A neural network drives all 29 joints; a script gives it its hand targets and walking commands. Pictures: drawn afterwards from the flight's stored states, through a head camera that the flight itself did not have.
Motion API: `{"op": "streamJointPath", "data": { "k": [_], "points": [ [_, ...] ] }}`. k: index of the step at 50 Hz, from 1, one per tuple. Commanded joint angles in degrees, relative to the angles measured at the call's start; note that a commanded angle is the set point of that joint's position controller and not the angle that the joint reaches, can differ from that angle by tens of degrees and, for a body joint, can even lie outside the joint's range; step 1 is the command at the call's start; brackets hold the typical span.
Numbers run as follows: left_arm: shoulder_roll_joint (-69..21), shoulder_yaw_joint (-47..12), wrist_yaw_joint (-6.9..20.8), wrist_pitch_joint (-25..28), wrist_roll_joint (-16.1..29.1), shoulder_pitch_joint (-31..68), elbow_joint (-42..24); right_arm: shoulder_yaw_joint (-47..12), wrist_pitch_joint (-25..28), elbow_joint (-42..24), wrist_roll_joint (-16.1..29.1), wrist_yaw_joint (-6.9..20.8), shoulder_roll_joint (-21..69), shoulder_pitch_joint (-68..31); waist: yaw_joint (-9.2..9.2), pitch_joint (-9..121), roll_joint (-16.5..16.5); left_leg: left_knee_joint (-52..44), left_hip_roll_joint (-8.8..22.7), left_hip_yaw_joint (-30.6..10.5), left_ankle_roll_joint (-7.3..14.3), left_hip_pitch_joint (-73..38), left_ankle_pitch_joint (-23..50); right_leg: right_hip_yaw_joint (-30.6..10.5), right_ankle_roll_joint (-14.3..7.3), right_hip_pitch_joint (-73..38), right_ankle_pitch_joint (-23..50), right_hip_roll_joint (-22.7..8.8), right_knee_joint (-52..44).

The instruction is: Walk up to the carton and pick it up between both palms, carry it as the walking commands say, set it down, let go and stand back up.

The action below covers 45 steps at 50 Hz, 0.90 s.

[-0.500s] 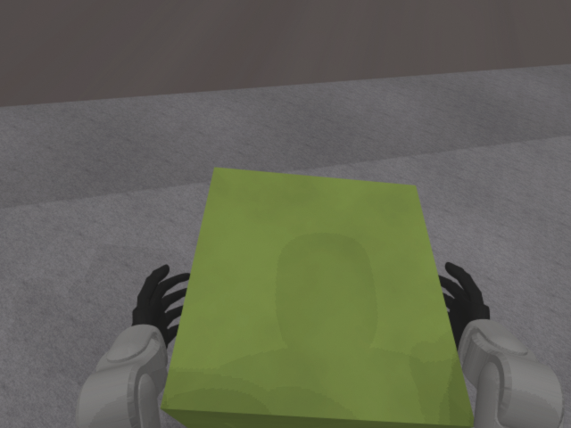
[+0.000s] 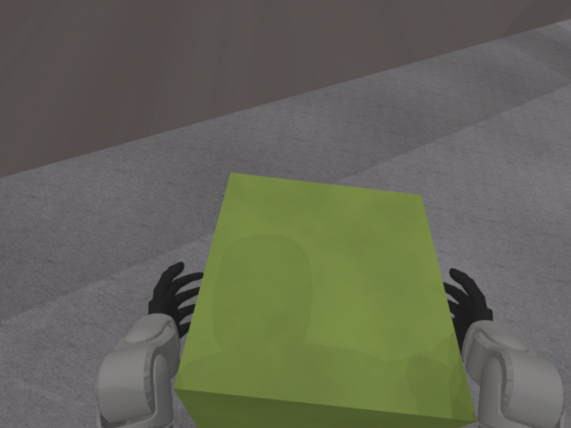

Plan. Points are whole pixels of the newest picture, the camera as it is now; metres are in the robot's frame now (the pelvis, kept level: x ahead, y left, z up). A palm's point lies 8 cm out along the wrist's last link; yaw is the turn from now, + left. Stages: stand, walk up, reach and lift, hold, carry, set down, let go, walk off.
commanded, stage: carry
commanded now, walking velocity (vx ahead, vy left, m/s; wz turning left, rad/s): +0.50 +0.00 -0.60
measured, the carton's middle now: (311, 312) +0.28 +0.01 -0.03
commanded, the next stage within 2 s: none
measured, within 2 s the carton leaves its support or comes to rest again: neither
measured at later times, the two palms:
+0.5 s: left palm (303, 126) +0.59 +0.04 +0.07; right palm (526, 205) +0.44 -0.30 +0.09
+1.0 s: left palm (400, 53) +0.78 -0.14 +0.13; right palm out of the picture +0.54 -0.43 +0.12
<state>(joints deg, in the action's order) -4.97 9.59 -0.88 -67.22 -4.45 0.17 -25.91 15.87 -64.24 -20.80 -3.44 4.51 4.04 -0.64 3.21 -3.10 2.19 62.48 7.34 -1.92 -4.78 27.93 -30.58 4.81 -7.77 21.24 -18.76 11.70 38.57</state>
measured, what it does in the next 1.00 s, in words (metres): walks ahead, turning right: left foot, then right foot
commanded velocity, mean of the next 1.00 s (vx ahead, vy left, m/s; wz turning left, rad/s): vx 0.50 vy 0.00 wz -0.60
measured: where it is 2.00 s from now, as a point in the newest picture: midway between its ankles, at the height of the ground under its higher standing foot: (388, 302)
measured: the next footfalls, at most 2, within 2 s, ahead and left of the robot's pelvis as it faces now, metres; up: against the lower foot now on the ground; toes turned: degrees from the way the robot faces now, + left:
left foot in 0.04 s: +0.11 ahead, +0.13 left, +0.00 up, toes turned +3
right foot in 0.46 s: +0.40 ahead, -0.13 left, +0.00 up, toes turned -22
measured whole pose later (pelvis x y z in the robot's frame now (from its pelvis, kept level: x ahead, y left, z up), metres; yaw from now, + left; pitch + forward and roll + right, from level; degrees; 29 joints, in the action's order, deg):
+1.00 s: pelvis +0.48 -0.13 +0.04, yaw -38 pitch +2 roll +0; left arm -1.5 10.9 2.1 -68.2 -2.4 1.7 -27.9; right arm 11.8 -66.6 -28.2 -7.1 3.3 5.1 0.4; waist -0.7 2.7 0.3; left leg 18.7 6.6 15.2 -2.8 3.9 -15.2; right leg 2.8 -2.2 28.4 -19.9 -1.4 48.3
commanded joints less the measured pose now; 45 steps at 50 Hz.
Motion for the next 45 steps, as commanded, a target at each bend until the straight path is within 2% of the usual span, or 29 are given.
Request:
{"op": "streamJointPath", "data": {
  "k": [1,2,3,4,5,6,8,13,14,15,17,19,20,22,23,24,25,26,30,31,33,36,37,38,39,40,41,43,45],
  "points": [
    [-46.8,-47.9,11.3,3.1,24.3,30.7,-14.2,-46.5,0.5,-13.8,19.1,9.1,42.0,-21.3,-2.98,22.4,0.4,-31.0,-5.5,10.2,0.2,-20.6,14.2,-17.5,-5.4,-2.9,30.7,-17.4,-14.1],
    [-44.9,-48.0,11.2,3.4,23.8,30.3,-16.2,-46.3,0.7,-12.3,18.2,9.1,41.4,-19.2,-3.8,22.9,-2.7,-38.8,-5.1,11.0,0.5,-30.9,21.3,-15.1,-2.8,3.0,22.7,-15.4,-10.3],
    [-43.9,-48.5,11.8,2.6,23.4,29.4,-16.4,-45.9,1.6,-13.6,17.1,8.8,38.6,-18.7,-5.46,23.6,-18.4,-47.7,5.9,-0.8,3.0,-39.3,17.6,-6.0,0.9,11.5,14.2,-9.5,2.7],
    [-41.6,-48.8,12.6,2.6,24.9,30.0,-16.5,-45.8,2.0,-12.2,15.5,7.8,36.8,-19.9,-5.5,23.4,-33.7,-46.8,21.0,-19.7,12.6,-47.9,42.1,-1.3,4.7,20.3,-2.5,-4.8,17.7],
    [-40.3,-49.9,12.3,3.0,25.5,30.5,-19.6,-47.5,2.0,-13.8,16.8,7.0,38.2,-19.4,-4.0,27.0,-27.6,-41.4,23.0,-20.2,13.4,-54.4,59.8,-6.1,4.0,23.4,-4.9,-9.4,26.4],
    [-38.5,-48.5,12.4,3.0,24.7,26.2,-18.6,-47.8,1.3,-13.4,15.4,6.5,38.0,-13.2,-4.84,23.4,-15.2,-41.2,22.0,-15.1,13.9,-54.2,64.0,-5.6,4.5,27.3,-4.0,-10.6,29.4],
    [-38.8,-45.8,13.1,1.9,24.2,23.3,-12.6,-47.0,0.1,-12.1,13.9,5.7,36.8,-12.0,-5.49,19.9,-5.9,-42.3,18.6,-7.1,11.4,-54.8,61.3,-5.7,5.1,30.0,-3.9,-12.5,23.4],
    [-37.6,-42.3,12.3,0.5,20.7,22.3,-6.0,-48.8,-1.4,-13.9,17.4,7.0,34.6,-19.0,-5.22,11.6,-8.9,-44.6,15.7,6.4,4.8,-53.9,73.6,1.7,5.0,31.1,3.1,-9.6,19.4],
    [-38.4,-42.6,12.0,0.5,20.6,23.9,-6.7,-50.4,-1.4,-16.6,19.4,7.6,35.1,-22.8,-4.57,12.1,-11.3,-46.1,15.2,10.1,4.7,-49.3,66.8,1.5,4.6,26.3,7.5,-11.8,14.1],
    [-37.1,-41.5,11.6,0.6,19.8,24.6,-8.3,-50.9,-1.8,-16.3,19.8,8.0,35.2,-22.5,-4.74,13.2,-8.3,-47.0,13.7,12.3,3.9,-43.3,64.3,4.4,4.3,18.8,9.9,-10.1,10.1],
    [-37.8,-40.7,10.3,0.0,18.1,25.1,-6.0,-50.4,-2.9,-13.0,21.2,9.4,36.2,-23.5,-3.66,11.5,-13.9,-44.6,10.7,18.4,0.5,-34.1,84.3,10.0,2.5,7.5,9.2,-4.9,3.4],
    [-37.3,-40.2,9.8,-0.2,16.9,27.1,-6.3,-51.1,-2.9,-13.9,22.4,10.0,34.4,-26.3,-3.02,14.1,-20.3,-37.6,10.0,21.1,0.3,-35.6,100.4,12.6,1.1,2.2,8.0,-1.0,1.0],
    [-36.2,-40.3,9.5,-0.3,16.5,25.9,-6.0,-51.0,-3.0,-14.1,22.7,10.0,34.3,-25.7,-3.47,15.1,-18.3,-32.1,8.6,20.5,-0.2,-35.2,100.7,13.7,0.9,-0.1,7.9,0.6,-3.4],
    [-37.8,-40.7,9.1,-0.4,16.9,32.0,-6.9,-50.6,-3.7,-11.3,23.4,10.6,36.1,-29.2,-1.64,19.8,-17.9,-16.2,9.6,21.1,0.8,-26.3,81.7,3.3,-2.7,-15.4,11.7,-3.0,-10.9],
    [-38.4,-40.5,9.0,-0.9,16.5,28.6,-3.9,-50.3,-4.0,-12.0,22.8,10.7,34.7,-29.1,-0.41,22.9,-9.3,0.9,4.3,21.8,0.2,-15.0,50.1,-15.1,-7.2,-24.0,10.8,-15.0,-17.3],
    [-38.0,-39.8,9.3,-1.0,17.2,27.0,-3.1,-50.1,-4.0,-11.0,21.6,10.5,34.8,-27.4,-1.83,18.6,3.0,15.1,-4.3,18.0,-0.1,-2.9,0.4,-29.0,-9.0,-29.9,35.5,-25.7,-17.0],
    [-37.4,-38.2,10.1,-0.8,16.7,24.4,-2.0,-50.0,-3.8,-10.4,21.9,10.1,35.9,-25.8,-1.71,24.9,5.2,20.8,-5.9,5.5,0.5,6.5,-1.2,-40.7,-17.3,-37.8,38.9,-28.4,-18.0],
    [-38.6,-39.3,10.6,-0.9,18.3,24.7,-2.5,-48.1,-3.9,-5.8,21.8,9.9,38.0,-22.1,-1.01,25.9,1.6,22.3,-3.5,2.9,1.2,9.4,-0.2,-38.2,-17.5,-37.9,41.4,-28.8,-18.2],
    [-49.5,-43.7,11.9,1.5,22.7,31.7,-7.3,-49.0,-1.0,-13.0,22.8,9.7,45.5,-31.9,-1.09,26.2,-2.0,3.6,1.7,0.3,0.0,6.2,6.5,-27.7,-13.0,-28.5,39.6,-25.5,-18.5],
    [-50.1,-45.2,12.0,1.9,23.9,30.0,-8.8,-49.7,-0.5,-16.3,23.0,9.3,44.3,-30.6,-1.48,25.7,-0.1,-2.4,1.2,1.0,-0.1,3.9,5.2,-26.1,-12.3,-23.8,36.0,-23.8,-18.7],
    [-47.7,-47.4,11.8,2.9,24.9,32.0,-13.6,-48.1,0.3,-14.1,20.8,8.7,43.9,-26.6,-1.62,23.9,-4.2,-17.3,-1.4,2.9,-0.7,-3.3,1.1,-24.9,-10.2,-18.7,34.3,-22.8,-19.5],
    [-44.1,-46.6,12.5,3.1,24.2,28.9,-15.7,-48.9,1.0,-15.9,18.2,7.8,43.4,-22.2,-2.76,26.9,2.6,-37.2,-6.8,10.4,2.2,-21.3,18.3,-18.1,-5.1,-10.7,24.7,-19.0,-18.5],
    [-42.0,-45.5,12.6,2.7,22.5,22.9,-13.3,-48.8,0.9,-17.8,17.4,7.5,40.1,-20.7,-3.15,26.0,2.7,-42.5,-5.9,10.6,2.6,-28.3,20.6,-16.8,-2.7,-6.4,24.0,-17.4,-16.1],
    [-40.7,-45.6,13.1,2.2,23.3,24.2,-13.4,-48.7,0.6,-14.6,16.5,7.3,39.4,-17.7,-4.48,26.0,-2.8,-45.6,-0.4,5.4,3.7,-35.5,18.7,-10.9,0.5,0.0,22.3,-14.1,-9.0],
    [-39.2,-46.3,13.3,2.0,23.8,27.0,-15.9,-48.1,0.7,-13.5,15.8,7.3,38.4,-17.7,-5.54,25.6,-16.7,-50.8,10.5,-7.4,8.7,-42.8,21.7,-5.9,3.4,8.4,16.2,-8.6,5.2],
    [-38.1,-46.0,13.5,1.8,23.6,28.2,-15.6,-49.5,0.9,-15.3,16.4,7.0,38.2,-19.7,-5.37,23.2,-23.0,-46.6,21.6,-18.3,15.6,-50.4,42.8,-4.4,6.4,21.2,-5.1,-6.7,15.3],
    [-37.0,-45.2,13.3,1.5,22.7,26.8,-14.9,-50.1,0.1,-12.9,16.6,6.7,38.2,-17.5,-4.51,22.3,-17.6,-43.5,23.4,-16.6,16.9,-49.5,50.7,-7.5,5.8,22.7,-6.6,-12.3,22.6],
    [-36.8,-43.5,13.8,0.4,22.4,22.5,-11.0,-50.1,-1.2,-12.8,15.8,5.9,37.6,-15.3,-4.55,19.8,-5.6,-46.0,21.0,-10.8,14.6,-47.1,44.9,-9.7,6.4,24.5,-4.6,-15.4,22.0],
    [-37.3,-41.6,14.3,-0.5,20.9,23.3,-8.3,-50.6,-1.9,-17.2,16.5,5.9,36.0,-21.1,-4.4,17.4,-4.1,-48.6,19.2,-2.7,12.7,-40.0,40.0,-6.7,6.2,19.4,-2.9,-14.8,17.1]
  ]
}}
